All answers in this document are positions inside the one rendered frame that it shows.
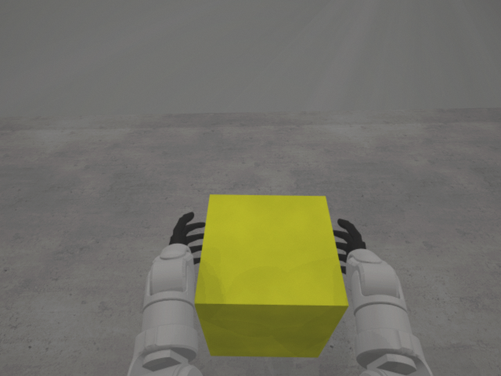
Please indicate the robot right forearm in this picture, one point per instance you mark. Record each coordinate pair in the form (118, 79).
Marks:
(384, 337)

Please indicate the carton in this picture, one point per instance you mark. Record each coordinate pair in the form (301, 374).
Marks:
(270, 280)

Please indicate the robot right hand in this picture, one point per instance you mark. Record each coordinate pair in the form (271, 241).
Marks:
(353, 239)

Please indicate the robot left forearm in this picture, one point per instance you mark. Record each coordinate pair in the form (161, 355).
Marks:
(168, 336)

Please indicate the robot left hand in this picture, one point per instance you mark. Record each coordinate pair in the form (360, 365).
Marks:
(180, 231)

